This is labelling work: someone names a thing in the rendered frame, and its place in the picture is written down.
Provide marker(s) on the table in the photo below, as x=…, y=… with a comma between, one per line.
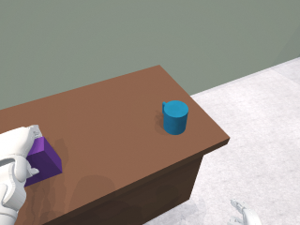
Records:
x=119, y=165

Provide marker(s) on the left robot hand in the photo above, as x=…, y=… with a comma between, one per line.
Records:
x=19, y=142

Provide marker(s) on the right robot hand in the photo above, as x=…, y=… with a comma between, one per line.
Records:
x=250, y=217

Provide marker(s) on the sponge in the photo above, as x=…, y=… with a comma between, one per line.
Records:
x=42, y=157

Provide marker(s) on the robot left forearm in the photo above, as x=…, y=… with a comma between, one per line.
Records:
x=13, y=171

